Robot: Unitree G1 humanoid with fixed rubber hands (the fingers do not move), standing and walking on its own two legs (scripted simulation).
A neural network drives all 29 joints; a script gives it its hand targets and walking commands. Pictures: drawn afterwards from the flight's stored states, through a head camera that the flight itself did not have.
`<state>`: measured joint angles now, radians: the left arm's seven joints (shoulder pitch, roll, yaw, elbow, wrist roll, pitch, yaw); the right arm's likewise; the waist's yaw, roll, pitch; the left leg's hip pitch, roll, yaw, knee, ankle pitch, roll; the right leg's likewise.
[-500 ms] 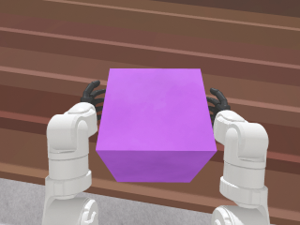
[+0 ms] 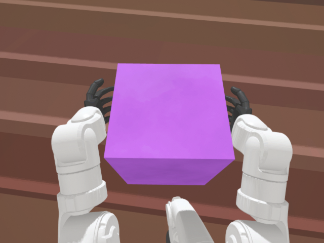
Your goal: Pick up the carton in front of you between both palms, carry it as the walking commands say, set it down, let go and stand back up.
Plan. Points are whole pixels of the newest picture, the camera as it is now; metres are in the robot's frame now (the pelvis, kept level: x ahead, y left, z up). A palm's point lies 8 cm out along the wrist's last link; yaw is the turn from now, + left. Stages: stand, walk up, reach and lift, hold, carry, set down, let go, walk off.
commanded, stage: carry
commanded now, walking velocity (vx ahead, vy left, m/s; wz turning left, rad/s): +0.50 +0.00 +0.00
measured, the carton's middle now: (167, 132) +0.38 -0.04 +0.06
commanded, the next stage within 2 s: none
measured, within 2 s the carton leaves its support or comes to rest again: neither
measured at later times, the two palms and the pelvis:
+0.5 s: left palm out of the picture +0.79 -0.04 +0.43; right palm out of the picture +0.73 -0.33 +0.40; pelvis +0.40 -0.12 +0.27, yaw -2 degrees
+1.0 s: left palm out of the picture +1.04 -0.09 +0.61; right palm out of the picture +1.10 -0.39 +0.61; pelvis +0.67 -0.30 +0.45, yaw -2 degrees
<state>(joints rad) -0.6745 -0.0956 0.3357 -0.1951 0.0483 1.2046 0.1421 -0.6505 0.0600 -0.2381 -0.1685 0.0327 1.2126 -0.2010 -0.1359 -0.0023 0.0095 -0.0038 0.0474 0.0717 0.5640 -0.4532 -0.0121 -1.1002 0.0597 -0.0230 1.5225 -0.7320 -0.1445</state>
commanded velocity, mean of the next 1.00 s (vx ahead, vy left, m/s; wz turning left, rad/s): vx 0.29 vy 0.00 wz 0.00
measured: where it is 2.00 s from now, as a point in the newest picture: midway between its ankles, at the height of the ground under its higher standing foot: (205, 64)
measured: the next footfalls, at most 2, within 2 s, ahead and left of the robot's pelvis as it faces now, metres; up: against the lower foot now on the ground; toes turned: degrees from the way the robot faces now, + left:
left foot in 0.36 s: +0.49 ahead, -0.08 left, +0.28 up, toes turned +1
right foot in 0.70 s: +0.69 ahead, -0.33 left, +0.42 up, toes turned -8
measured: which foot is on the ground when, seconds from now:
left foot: down 0.00-0.00, up 0.02-0.34, down 0.36-0.74, up 0.76-1.00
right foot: down 0.00-0.36, up 0.38-0.68, down 0.70-1.00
